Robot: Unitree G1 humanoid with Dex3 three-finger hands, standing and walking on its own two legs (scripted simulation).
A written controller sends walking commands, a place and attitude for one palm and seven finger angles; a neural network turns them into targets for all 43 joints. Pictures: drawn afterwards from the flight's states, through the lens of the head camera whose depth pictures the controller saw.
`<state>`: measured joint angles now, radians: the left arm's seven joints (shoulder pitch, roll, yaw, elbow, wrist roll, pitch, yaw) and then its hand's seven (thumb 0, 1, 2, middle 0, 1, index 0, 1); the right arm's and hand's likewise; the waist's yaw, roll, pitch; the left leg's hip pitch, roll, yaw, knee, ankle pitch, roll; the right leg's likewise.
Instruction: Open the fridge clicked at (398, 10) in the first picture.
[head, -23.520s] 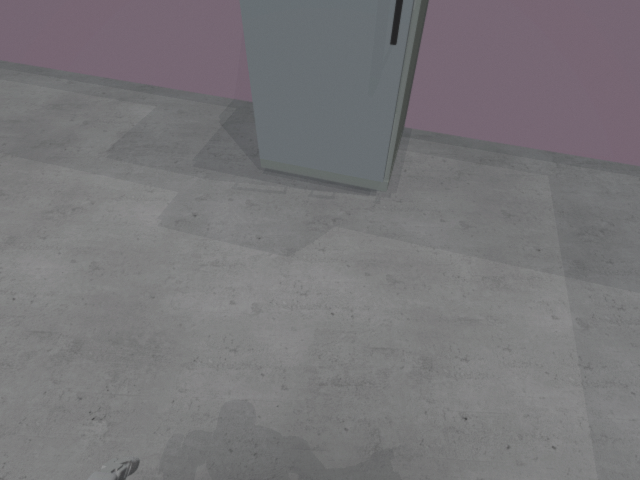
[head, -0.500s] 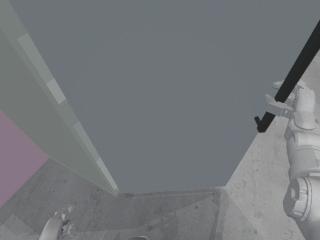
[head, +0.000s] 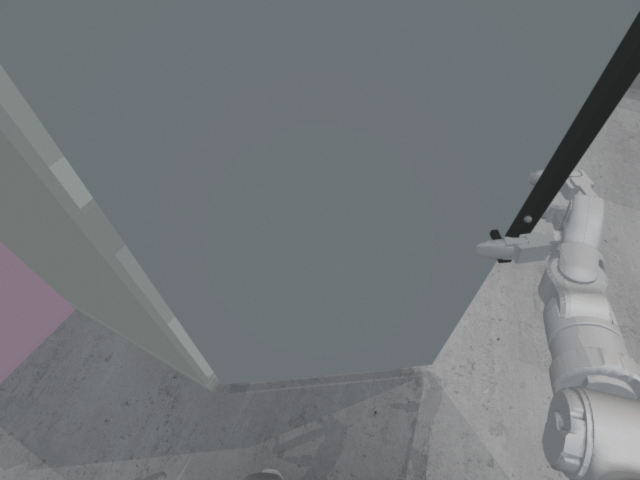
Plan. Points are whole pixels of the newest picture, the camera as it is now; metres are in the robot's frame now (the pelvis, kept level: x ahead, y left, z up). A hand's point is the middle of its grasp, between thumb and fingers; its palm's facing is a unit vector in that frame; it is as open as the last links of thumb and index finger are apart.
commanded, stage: slip the hand off the handle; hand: right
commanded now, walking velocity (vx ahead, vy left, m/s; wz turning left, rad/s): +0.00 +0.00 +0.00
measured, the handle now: (566, 134) +0.49 -0.22 +0.19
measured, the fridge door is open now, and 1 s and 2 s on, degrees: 57 55 55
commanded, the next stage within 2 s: draw the hand back to the body in 1.28 s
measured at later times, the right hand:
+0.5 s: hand (602, 247) +0.43 -0.30 +0.07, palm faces +0.37 +0.91 -0.21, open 14.6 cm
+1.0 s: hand (619, 294) +0.36 -0.30 +0.07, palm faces +0.37 +0.91 -0.19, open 14.7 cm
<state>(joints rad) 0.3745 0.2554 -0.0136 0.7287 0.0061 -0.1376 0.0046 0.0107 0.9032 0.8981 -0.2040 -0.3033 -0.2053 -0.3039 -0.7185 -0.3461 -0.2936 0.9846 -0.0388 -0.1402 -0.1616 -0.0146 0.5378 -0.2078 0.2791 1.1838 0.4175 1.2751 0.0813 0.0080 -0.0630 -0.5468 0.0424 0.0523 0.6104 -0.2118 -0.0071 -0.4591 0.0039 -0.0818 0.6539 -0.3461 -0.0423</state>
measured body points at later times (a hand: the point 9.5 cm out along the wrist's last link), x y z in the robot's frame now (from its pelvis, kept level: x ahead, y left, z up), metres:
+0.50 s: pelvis +0.02 +0.02 +0.00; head +0.08 +0.00 +0.45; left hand +0.12 +0.29 -0.10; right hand +0.40 -0.35 +0.09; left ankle +0.05 +0.13 -0.72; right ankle -0.01 -0.09 -0.72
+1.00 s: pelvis +0.03 +0.00 +0.00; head +0.06 -0.02 +0.45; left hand +0.15 +0.25 -0.10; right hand +0.34 -0.35 +0.08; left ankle +0.05 +0.13 -0.72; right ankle -0.01 -0.09 -0.72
